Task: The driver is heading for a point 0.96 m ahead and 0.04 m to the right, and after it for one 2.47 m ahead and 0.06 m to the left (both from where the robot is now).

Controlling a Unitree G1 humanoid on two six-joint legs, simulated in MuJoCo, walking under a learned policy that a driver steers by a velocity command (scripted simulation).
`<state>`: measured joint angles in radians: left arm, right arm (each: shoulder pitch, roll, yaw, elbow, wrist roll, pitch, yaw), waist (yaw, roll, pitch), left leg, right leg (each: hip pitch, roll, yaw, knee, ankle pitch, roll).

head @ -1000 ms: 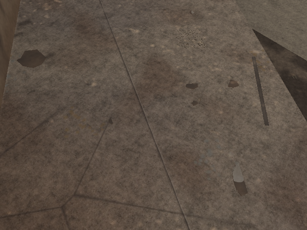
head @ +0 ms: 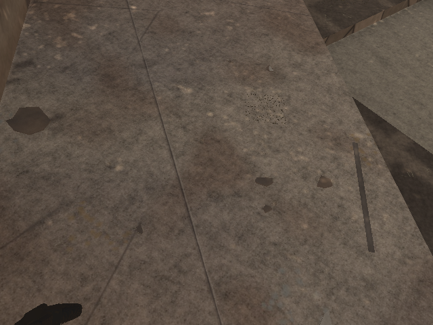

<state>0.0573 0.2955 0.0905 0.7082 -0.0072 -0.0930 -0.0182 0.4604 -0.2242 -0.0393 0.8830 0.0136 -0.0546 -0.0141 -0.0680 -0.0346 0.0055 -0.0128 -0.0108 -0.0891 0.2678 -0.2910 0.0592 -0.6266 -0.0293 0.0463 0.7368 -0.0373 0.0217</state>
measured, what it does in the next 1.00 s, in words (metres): walks ahead: right foot, then left foot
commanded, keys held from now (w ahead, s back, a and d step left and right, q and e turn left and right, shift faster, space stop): w+q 0.20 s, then w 0.34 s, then w+e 0.46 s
